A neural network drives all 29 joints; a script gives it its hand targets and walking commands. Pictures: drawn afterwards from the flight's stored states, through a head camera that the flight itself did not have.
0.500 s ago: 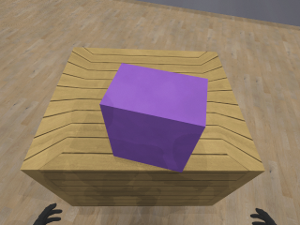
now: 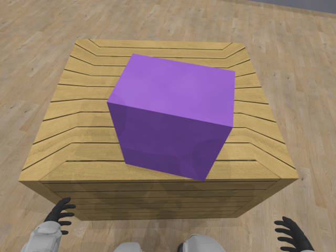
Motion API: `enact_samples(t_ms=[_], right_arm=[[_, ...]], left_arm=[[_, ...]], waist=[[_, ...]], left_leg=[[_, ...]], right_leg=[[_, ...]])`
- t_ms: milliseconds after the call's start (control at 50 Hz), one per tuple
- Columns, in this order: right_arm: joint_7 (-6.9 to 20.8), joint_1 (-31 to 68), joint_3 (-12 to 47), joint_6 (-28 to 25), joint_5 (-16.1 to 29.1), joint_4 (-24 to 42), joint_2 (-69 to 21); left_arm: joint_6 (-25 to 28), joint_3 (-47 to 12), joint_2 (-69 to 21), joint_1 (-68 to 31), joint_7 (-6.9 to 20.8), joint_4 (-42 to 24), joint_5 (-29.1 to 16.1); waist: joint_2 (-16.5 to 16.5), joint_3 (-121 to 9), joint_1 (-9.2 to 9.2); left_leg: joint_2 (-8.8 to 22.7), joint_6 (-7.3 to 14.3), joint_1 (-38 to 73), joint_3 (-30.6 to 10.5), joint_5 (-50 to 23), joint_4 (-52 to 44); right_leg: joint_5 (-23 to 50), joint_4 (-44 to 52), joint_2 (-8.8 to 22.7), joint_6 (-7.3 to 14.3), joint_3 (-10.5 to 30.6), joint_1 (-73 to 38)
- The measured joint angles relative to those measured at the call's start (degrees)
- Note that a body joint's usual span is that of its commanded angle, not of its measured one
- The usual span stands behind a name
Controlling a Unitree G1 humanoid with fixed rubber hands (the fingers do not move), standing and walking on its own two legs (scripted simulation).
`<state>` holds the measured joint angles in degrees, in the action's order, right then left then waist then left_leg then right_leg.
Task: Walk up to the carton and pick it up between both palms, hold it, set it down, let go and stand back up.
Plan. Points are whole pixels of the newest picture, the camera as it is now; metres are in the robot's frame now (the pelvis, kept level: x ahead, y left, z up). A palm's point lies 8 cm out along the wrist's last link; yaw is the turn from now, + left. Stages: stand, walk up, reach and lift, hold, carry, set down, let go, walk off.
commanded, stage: reach and lift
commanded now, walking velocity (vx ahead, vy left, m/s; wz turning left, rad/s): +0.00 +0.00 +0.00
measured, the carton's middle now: (172, 124) +0.42 +0.00 +0.01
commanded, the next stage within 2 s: none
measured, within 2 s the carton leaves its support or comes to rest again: neither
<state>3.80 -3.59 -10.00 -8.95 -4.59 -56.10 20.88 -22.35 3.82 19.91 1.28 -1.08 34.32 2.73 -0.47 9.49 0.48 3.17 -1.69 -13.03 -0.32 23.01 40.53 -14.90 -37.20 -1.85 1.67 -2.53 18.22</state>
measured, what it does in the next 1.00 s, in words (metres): stands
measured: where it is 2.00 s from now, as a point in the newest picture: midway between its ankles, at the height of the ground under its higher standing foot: outside the picture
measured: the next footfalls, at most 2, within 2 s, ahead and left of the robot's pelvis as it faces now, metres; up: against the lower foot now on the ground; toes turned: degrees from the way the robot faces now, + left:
none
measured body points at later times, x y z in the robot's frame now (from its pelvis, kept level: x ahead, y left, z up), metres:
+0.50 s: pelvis +0.02 +0.02 +0.02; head +0.02 +0.05 +0.46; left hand +0.19 +0.30 -0.06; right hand +0.16 -0.25 -0.04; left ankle -0.01 +0.13 -0.72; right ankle +0.06 -0.10 -0.72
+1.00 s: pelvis +0.03 +0.03 +0.02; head +0.02 +0.05 +0.47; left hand +0.23 +0.27 -0.03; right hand +0.18 -0.22 -0.01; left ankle -0.01 +0.13 -0.72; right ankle +0.06 -0.10 -0.72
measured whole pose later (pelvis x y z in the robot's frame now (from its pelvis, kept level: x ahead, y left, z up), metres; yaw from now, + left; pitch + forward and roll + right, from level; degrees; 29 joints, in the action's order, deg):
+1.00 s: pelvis +0.03 +0.03 +0.02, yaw -1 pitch -7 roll -2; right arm -3.0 -19.0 -4.7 -12.4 3.0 -25.2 9.9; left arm -3.3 3.3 15.5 13.4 3.3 21.4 -3.7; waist -0.6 5.5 0.2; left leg 2.0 0.5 0.9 2.9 18.4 24.3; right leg -9.1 -20.0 -1.1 -0.6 0.2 4.1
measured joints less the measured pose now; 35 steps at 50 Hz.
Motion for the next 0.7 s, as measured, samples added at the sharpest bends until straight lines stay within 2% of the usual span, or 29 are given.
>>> enact_samples(t_ms=[100, 180, 280, 460, 620, 700], right_arm=[[-1.0, -0.1, 1.9, -0.5, 1.3, 7.6, -2.7], [-3.0, -2.6, 4.8, -0.4, 2.8, 12.1, -4.4], [-4.6, -6.2, 5.5, -0.3, 4.1, 13.5, -5.6], [-4.3, -9.9, 2.8, -1.7, 3.7, 17.7, -7.3], [-3.7, -10.0, 3.1, -0.6, 3.5, 19.6, -7.3], [-4.3, -11.3, 3.0, -0.3, 3.9, 21.6, -7.4]], left_arm=[[-4.7, -0.2, -2.2, -0.9, 1.6, -7.6, 2.4], [-4.4, 2.8, -2.2, 0.1, 2.3, -11.2, 4.2], [-3.1, 5.3, -0.9, 3.4, 2.3, -13.1, 3.9], [1.3, 1.3, -1.1, 10.3, 1.6, -14.9, -1.7], [4.9, -1.1, -3.3, 11.5, 1.0, -14.4, -2.6], [7.4, -1.2, -4.0, 12.0, 1.3, -13.6, -3.5]], waist=[[-1.6, 2.3, 0.82], [-4.1, 2.7, 0.63], [-5.3, 1.9, 0.02], [-2.4, -1.6, -0.68], [0.8, -3.5, -0.06], [1.9, -4.2, 0.51]], left_leg=[[-0.1, -0.5, 1.7, 0.4, 1.0, 0.4], [-0.6, -0.4, 4.2, 0.9, 0.3, -2.1], [-0.7, -0.1, 6.7, 0.9, -0.9, -5.3], [-0.9, 1.5, 9.4, 1.7, -2.3, -9.1], [-1.9, 3.0, 12.3, 3.2, -3.3, -12.2], [-2.2, 3.3, 13.6, 3.6, -3.6, -13.7]], right_leg=[[-1.4, -1.7, 0.2, 0.3, 0.1, -1.0], [-1.6, -1.1, 0.7, 0.4, 0.6, -2.6], [-0.5, 2.3, 0.7, 0.1, 0.6, -5.4], [2.9, 9.5, 0.8, -1.6, 1.3, -9.5], [4.6, 13.3, 1.6, -2.6, 2.7, -12.5], [4.9, 14.5, 1.7, -3.0, 3.1, -13.6]])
